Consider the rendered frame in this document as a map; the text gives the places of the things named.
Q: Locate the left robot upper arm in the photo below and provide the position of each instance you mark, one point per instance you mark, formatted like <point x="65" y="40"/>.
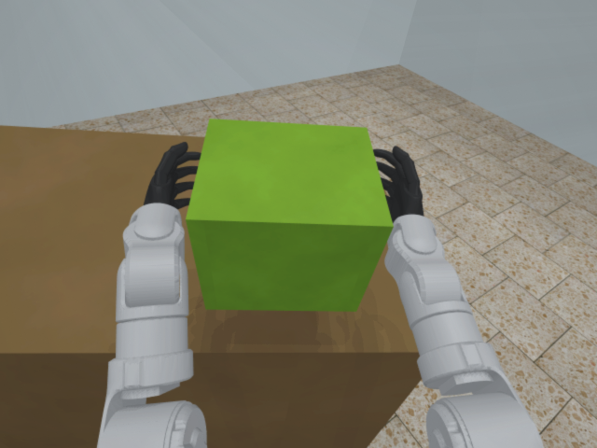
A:
<point x="174" y="424"/>

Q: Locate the left robot forearm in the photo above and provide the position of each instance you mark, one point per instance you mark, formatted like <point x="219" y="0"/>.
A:
<point x="152" y="356"/>

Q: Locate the right robot upper arm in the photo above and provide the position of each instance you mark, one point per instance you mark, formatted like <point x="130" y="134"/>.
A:
<point x="488" y="420"/>

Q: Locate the robot left hand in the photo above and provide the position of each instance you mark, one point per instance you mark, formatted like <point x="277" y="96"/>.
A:
<point x="162" y="187"/>

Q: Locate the robot right hand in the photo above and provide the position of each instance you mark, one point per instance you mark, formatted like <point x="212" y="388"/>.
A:
<point x="404" y="190"/>

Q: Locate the carton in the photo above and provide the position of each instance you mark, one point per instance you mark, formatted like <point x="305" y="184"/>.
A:
<point x="286" y="216"/>

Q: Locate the pedestal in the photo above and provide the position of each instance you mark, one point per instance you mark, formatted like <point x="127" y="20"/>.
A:
<point x="262" y="379"/>

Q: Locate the right robot forearm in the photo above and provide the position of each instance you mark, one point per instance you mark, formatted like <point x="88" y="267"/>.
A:
<point x="453" y="357"/>

